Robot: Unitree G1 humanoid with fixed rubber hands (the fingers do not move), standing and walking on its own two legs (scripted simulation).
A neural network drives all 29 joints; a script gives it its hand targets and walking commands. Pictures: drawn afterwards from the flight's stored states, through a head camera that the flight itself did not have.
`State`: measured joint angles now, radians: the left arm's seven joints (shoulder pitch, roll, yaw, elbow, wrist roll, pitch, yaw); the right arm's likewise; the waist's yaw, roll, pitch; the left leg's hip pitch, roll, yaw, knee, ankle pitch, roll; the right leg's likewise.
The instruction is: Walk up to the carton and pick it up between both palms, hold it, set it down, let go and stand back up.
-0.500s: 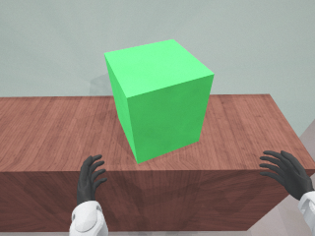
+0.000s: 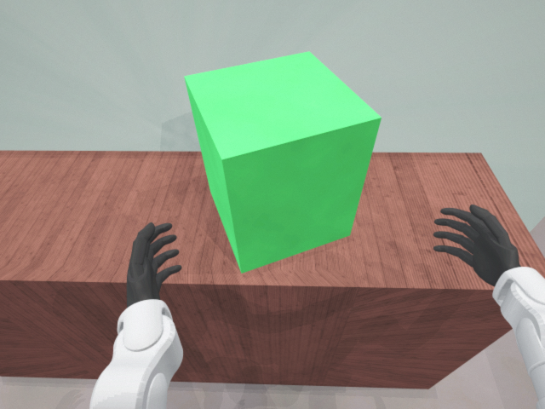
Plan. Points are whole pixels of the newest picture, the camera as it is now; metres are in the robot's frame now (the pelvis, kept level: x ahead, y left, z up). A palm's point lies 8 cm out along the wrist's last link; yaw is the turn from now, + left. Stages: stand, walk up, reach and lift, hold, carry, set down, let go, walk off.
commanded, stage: reach and lift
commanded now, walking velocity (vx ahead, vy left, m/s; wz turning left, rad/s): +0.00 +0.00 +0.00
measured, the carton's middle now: (275, 163) +0.53 +0.05 +0.07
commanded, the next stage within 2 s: none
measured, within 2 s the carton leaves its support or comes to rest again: neither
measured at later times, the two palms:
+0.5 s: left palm (135, 253) +0.27 +0.19 +0.15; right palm (466, 189) +0.41 -0.23 +0.15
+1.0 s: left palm (139, 211) +0.31 +0.19 +0.17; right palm (439, 142) +0.46 -0.19 +0.18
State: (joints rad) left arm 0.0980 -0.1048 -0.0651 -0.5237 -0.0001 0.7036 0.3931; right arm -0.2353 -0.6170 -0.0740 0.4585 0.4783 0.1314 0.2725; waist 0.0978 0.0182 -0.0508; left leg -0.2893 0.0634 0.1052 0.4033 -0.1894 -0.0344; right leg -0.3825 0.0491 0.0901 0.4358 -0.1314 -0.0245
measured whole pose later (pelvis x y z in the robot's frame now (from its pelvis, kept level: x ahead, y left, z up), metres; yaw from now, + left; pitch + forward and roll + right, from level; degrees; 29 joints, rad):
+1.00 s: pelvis +0.00 +0.00 +0.00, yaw +0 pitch +5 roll +1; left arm -0.53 -0.08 0.13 -0.08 -0.04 0.89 0.40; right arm -0.85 -0.62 0.01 0.70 0.43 0.37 0.24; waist 0.21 0.06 -0.05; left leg -0.29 0.06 0.10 0.38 -0.17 -0.04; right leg -0.38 0.05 0.09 0.41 -0.11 -0.03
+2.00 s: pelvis +0.02 +0.01 +0.00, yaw +0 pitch +10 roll +0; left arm -0.95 0.05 0.17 0.40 -0.11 0.75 0.40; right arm -1.31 -0.62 0.13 1.05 0.45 0.40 0.24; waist 0.28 0.06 -0.11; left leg -0.34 0.07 0.10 0.35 -0.17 -0.04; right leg -0.42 0.05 0.09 0.34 -0.10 -0.03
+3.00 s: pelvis +0.03 +0.01 +0.00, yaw +0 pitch +17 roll +0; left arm -0.89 -0.02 0.19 0.66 -0.11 0.38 0.28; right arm -1.16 -0.57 0.15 1.13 0.31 0.13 0.23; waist 0.31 0.06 -0.13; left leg -0.47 0.07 0.10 0.35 -0.18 -0.03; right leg -0.53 0.05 0.09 0.31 -0.08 -0.02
